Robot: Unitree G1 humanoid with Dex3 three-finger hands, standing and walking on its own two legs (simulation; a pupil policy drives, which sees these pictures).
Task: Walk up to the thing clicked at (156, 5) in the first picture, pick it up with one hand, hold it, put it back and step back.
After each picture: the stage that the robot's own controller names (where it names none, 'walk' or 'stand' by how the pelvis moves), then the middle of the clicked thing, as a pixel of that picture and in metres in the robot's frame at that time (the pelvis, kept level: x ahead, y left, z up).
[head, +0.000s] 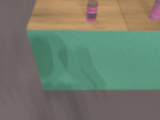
stand; out of the picture +0.94 -0.51 +0.04
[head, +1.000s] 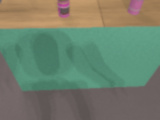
sink last; out of the picture +0.90 -0.32 +0.07
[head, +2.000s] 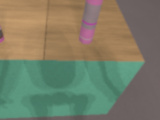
rise first; (89, 19) +0.66 -0.04 +0.07
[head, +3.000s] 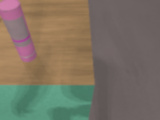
stand; (20, 34) +0.51 +0.24 +0.08
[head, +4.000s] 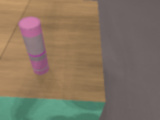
stand; (36, 49) +0.48 +0.18 +0.05
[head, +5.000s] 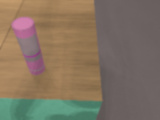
stand; (31, 49) +0.47 +0.20 +0.04
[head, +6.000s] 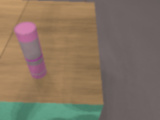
stand; (33, 53) +0.47 +0.19 +0.04
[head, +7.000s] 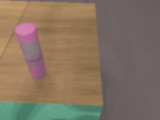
stand; (33, 54) +0.47 +0.19 +0.04
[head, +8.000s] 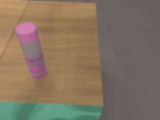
stand; (33, 54) +0.47 +0.19 +0.04
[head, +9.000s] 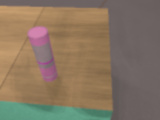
rise first; (44, 57) +0.46 +0.18 +0.04
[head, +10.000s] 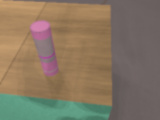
go down; (46, 51) +0.48 +0.18 +0.04
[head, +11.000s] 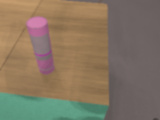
go down; (42, 48) +0.49 +0.16 +0.05
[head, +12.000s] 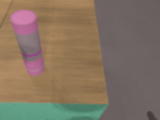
go down; (30, 47) +0.46 +0.16 +0.07
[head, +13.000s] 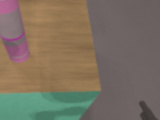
close in; (11, 30) +0.47 +0.17 +0.10
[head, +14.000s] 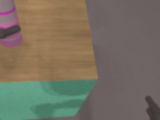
close; (1, 6) +0.53 +0.18 +0.13
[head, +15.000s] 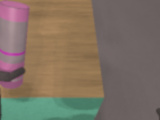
lift; (13, 48) +0.41 +0.19 +0.13
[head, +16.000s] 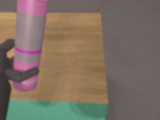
lift; (28, 46) +0.34 +0.15 +0.23
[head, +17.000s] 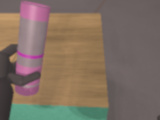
hold; (31, 51) +0.34 +0.14 +0.22
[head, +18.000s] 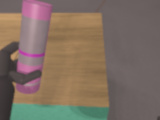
hold; (32, 49) +0.34 +0.14 +0.22
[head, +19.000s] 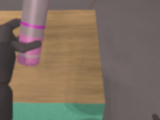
crouch; (33, 23) +0.43 +0.13 +0.24
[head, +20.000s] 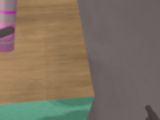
lower; (3, 9) +0.52 +0.17 +0.19
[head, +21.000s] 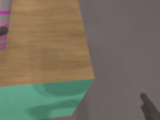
lower; out of the picture +0.54 +0.17 +0.12
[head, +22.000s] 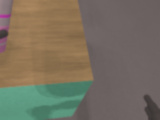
lower; out of the picture +0.53 +0.17 +0.12
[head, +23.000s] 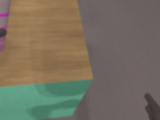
lower; out of the picture +0.53 +0.17 +0.12
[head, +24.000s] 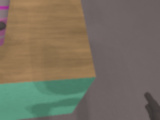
rest; out of the picture +0.54 +0.17 +0.13
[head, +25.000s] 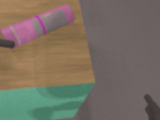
withdraw; (40, 25) +0.55 +0.06 +0.03
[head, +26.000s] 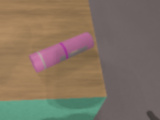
sink last; (63, 51) +0.49 +0.04 +0.00
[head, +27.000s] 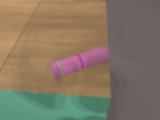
stand; (79, 62) +0.48 +0.03 -0.01
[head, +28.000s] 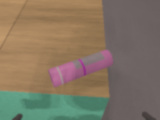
stand; (81, 67) +0.43 +0.01 +0.00
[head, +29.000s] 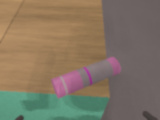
stand; (86, 76) +0.38 -0.01 +0.01
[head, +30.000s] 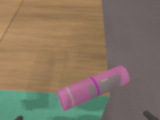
stand; (93, 86) +0.34 -0.04 +0.01
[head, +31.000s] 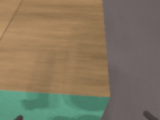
stand; out of the picture +0.22 -0.03 -0.54
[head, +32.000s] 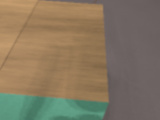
stand; out of the picture +0.23 +0.05 -0.74
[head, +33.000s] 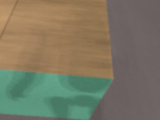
walk; out of the picture +0.27 +0.02 -0.72
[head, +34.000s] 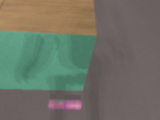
walk; (65, 104) +0.48 +0.06 -0.73
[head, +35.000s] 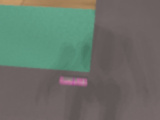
stand; (73, 81) +0.79 +0.08 -0.72
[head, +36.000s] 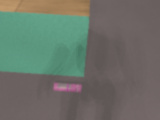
stand; (67, 87) +0.76 +0.10 -0.74
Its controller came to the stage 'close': yes
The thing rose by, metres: 0.21
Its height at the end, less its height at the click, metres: -0.79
